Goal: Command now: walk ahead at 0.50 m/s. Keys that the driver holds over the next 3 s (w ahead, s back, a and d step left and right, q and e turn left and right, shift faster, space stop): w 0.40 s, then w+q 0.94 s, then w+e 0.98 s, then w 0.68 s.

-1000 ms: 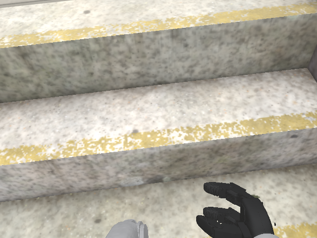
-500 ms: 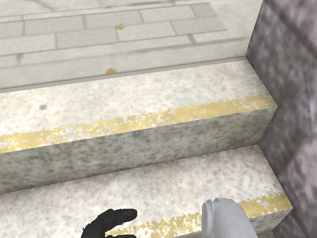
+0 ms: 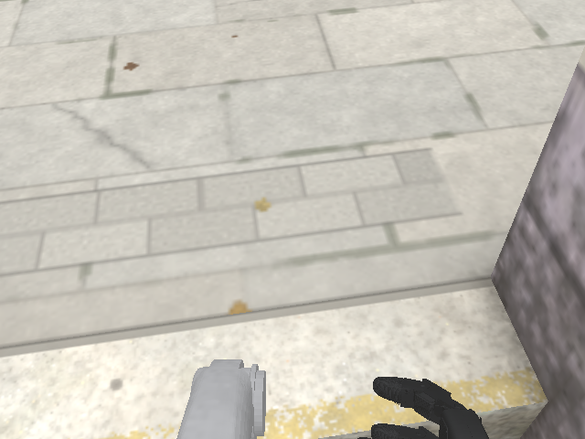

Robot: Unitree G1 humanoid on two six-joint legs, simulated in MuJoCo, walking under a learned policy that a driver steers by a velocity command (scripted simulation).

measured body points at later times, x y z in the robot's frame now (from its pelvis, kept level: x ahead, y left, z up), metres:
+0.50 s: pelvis +0.23 +0.04 +0.19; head +0.24 +0.05 +0.64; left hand +0.47 +0.18 +0.13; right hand +0.18 -0.18 +0.04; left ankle +0.19 +0.10 -0.55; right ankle +0.32 -0.11 -0.19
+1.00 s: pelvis +0.49 +0.02 +0.38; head +0.47 +0.02 +0.83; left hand +0.47 +0.28 +0.24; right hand +0.73 -0.15 +0.31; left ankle +0.56 +0.18 -0.23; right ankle +0.49 -0.08 -0.35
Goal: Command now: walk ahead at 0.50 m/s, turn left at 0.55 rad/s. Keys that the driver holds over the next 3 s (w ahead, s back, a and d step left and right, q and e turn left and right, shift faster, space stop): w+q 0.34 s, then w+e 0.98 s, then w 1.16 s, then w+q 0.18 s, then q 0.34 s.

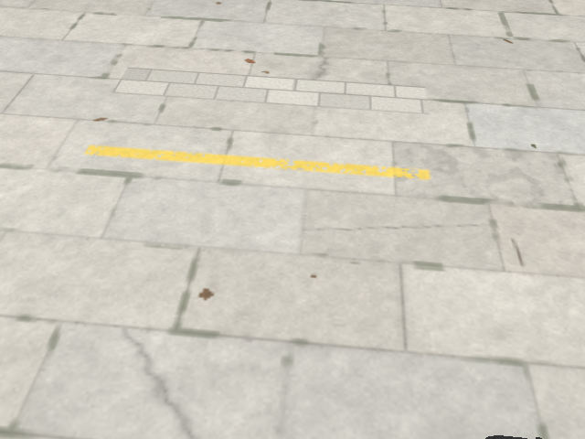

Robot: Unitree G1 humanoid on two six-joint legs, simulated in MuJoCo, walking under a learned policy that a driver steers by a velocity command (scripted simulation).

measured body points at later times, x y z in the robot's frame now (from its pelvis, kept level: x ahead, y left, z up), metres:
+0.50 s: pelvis +0.27 +0.08 +0.02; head +0.28 +0.10 +0.47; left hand +0.39 +0.35 -0.08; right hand +0.38 -0.16 -0.09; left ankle +0.23 +0.13 -0.72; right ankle +0.38 -0.06 -0.65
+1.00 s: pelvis +0.59 +0.08 +0.02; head +0.61 +0.07 +0.46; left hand +0.64 +0.36 -0.10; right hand +0.74 -0.17 -0.09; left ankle +0.58 +0.23 -0.63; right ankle +0.62 +0.03 -0.72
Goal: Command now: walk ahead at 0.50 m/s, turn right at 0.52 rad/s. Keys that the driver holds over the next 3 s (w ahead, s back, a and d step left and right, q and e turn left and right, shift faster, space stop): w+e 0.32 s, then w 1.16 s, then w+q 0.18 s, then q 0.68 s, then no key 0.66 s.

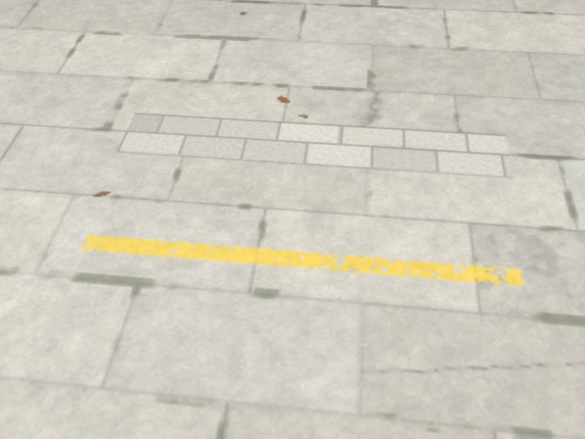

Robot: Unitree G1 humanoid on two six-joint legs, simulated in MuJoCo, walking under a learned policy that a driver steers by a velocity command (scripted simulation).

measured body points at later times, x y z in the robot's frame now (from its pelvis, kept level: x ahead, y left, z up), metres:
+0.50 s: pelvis +0.29 +0.04 +0.01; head +0.31 +0.05 +0.45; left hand +0.48 +0.27 -0.11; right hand +0.31 -0.25 -0.10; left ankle +0.33 +0.13 -0.74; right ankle +0.24 -0.08 -0.66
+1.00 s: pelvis +0.54 -0.09 +0.01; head +0.55 -0.11 +0.46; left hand +0.67 +0.15 -0.11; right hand +0.55 -0.36 -0.12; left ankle +0.60 +0.05 -0.66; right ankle +0.51 -0.15 -0.74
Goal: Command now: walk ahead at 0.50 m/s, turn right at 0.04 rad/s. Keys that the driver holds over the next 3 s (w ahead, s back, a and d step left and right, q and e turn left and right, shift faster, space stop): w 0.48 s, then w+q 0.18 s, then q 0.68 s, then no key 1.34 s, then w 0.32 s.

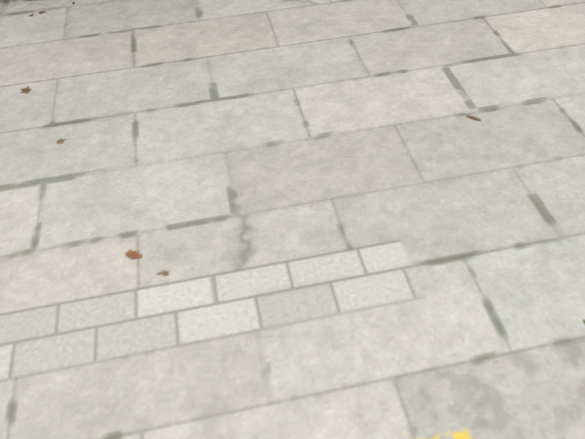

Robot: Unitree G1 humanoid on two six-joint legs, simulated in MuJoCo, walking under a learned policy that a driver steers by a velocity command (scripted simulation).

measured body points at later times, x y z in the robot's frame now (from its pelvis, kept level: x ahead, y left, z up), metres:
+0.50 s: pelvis +0.28 +0.06 +0.00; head +0.29 +0.07 +0.45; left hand +0.35 +0.32 -0.14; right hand +0.32 -0.21 -0.13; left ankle +0.28 +0.12 -0.75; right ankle +0.27 -0.09 -0.67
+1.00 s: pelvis +0.49 +0.02 -0.01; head +0.53 +0.00 +0.44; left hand +0.55 +0.29 -0.12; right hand +0.61 -0.24 -0.15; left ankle +0.43 +0.13 -0.66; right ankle +0.58 -0.06 -0.75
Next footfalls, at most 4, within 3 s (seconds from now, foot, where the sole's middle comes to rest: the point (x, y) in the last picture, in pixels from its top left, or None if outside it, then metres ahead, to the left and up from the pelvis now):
0.28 left None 0.32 0.13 -0.78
0.80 right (346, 395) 0.62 -0.06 -0.78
1.26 left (255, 437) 0.52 0.16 -0.78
1.68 right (335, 403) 0.60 -0.03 -0.78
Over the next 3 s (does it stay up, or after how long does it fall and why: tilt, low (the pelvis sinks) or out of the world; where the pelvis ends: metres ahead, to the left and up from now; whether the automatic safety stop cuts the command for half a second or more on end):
stays up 0.57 0.09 -0.01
